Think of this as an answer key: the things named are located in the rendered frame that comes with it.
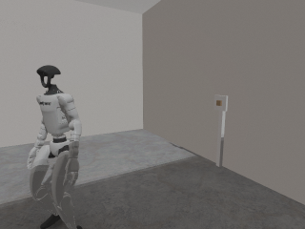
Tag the panel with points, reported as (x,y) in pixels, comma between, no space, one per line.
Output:
(221,126)

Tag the robot right upper arm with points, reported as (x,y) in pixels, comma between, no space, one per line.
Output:
(38,100)

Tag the humanoid robot head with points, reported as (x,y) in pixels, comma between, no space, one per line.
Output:
(49,71)

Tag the robot right hand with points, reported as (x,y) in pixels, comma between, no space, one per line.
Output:
(33,152)

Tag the right robot forearm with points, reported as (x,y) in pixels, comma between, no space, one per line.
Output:
(41,137)

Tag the robot torso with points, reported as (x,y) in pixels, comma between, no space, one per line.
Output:
(56,121)

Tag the robot left upper arm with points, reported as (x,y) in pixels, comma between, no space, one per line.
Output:
(67,101)

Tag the robot left hand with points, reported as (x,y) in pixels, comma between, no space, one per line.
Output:
(71,166)

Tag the left robot forearm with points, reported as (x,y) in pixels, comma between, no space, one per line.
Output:
(75,138)

